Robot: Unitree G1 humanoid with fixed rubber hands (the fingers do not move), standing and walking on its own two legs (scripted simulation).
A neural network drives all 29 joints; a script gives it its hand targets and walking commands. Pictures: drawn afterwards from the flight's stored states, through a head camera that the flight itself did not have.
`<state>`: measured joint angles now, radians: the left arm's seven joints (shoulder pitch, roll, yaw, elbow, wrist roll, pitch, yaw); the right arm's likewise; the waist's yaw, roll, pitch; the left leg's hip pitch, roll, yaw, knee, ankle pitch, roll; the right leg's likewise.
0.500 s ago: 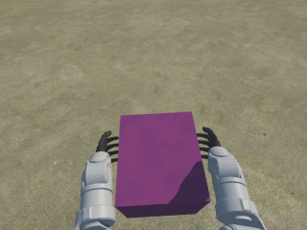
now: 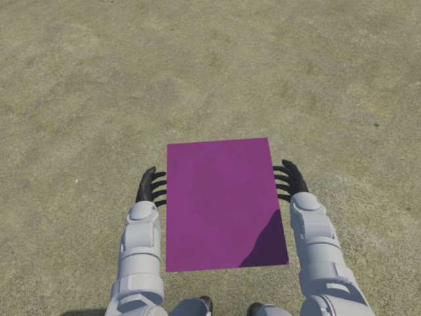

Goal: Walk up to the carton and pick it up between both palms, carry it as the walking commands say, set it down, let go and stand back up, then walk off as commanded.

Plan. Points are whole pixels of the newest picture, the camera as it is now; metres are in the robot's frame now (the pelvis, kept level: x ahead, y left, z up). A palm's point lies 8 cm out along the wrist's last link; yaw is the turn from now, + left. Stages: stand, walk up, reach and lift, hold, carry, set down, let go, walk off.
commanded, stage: set down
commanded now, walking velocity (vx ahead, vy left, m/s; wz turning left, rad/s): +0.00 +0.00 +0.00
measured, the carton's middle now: (221, 209) +0.33 +0.04 -0.12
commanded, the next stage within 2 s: none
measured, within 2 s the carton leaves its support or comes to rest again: neither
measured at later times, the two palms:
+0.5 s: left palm (159, 208) +0.32 +0.19 -0.12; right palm (287, 197) +0.37 -0.11 -0.12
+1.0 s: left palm (169, 209) +0.35 +0.19 -0.21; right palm (280, 199) +0.40 -0.11 -0.21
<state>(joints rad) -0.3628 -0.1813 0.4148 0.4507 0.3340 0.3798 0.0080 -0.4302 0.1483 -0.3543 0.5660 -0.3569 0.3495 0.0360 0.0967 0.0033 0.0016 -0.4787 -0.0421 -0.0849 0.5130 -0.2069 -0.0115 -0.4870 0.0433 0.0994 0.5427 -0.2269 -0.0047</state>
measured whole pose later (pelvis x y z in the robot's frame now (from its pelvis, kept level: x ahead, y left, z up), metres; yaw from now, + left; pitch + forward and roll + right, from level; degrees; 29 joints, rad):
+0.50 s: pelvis -0.03 -0.01 -0.06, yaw +0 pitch +29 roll +1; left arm -0.51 -0.16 0.50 0.44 0.29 0.29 -0.03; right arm -0.61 0.14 -0.38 0.59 -0.31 0.26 -0.04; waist 0.09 -0.03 -0.13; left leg -1.10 -0.04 -0.10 0.89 -0.30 -0.04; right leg -1.11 0.09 0.09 0.91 -0.31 -0.01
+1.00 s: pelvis -0.05 +0.00 -0.14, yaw +0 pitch +41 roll +1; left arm -0.69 -0.14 0.52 0.47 0.27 0.32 0.02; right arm -0.80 0.08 -0.41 0.65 -0.28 0.29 -0.05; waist 0.08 -0.05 -0.22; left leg -1.56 -0.07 -0.08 1.25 -0.40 -0.04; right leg -1.56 0.11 0.09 1.26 -0.41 0.01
